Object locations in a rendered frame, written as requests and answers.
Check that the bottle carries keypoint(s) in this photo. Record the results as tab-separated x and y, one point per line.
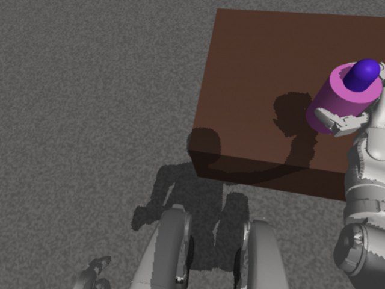
349	89

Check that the left robot hand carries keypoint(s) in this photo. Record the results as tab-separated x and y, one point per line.
87	278

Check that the right robot hand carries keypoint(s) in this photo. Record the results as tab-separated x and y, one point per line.
371	117

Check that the left robot foot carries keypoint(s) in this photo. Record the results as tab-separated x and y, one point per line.
183	284

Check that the right robot arm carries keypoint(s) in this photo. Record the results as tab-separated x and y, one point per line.
360	250

